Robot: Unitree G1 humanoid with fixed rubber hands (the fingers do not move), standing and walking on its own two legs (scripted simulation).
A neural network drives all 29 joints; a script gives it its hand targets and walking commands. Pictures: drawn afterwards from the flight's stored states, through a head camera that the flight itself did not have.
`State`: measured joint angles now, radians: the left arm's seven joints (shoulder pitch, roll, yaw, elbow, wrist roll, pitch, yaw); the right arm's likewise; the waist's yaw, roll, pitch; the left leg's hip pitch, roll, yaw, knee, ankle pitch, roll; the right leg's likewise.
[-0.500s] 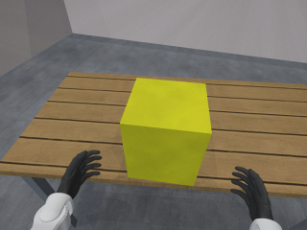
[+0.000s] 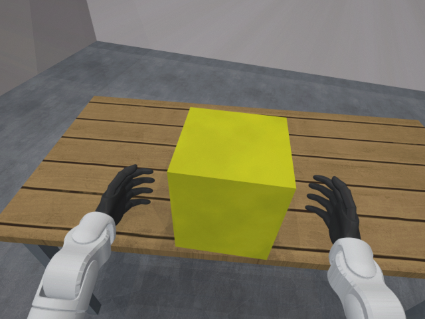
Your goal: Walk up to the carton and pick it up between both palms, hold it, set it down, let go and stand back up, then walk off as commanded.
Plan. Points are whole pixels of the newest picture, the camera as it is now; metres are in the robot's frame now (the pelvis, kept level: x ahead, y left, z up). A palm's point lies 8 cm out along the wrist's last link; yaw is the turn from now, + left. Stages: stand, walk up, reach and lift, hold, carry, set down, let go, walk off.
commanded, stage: reach and lift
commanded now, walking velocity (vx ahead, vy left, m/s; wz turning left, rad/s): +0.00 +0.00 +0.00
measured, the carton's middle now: (228, 184) +0.40 -0.01 +0.04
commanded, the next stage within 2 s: none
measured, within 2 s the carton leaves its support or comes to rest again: neither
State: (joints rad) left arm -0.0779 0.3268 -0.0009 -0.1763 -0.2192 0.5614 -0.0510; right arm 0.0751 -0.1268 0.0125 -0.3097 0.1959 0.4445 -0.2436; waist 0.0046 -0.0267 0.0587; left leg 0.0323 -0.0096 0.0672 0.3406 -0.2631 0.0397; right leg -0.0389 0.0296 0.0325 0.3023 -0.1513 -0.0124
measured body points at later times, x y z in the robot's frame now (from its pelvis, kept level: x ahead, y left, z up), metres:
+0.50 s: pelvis -0.01 +0.00 +0.00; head -0.02 +0.03 +0.45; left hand +0.35 +0.20 +0.16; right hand +0.32 -0.17 +0.15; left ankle -0.04 +0.08 -0.75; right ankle +0.02 -0.12 -0.75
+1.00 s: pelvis -0.01 +0.00 +0.00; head -0.02 +0.02 +0.45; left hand +0.42 +0.18 +0.21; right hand +0.38 -0.18 +0.19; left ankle -0.04 +0.08 -0.75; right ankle +0.02 -0.12 -0.75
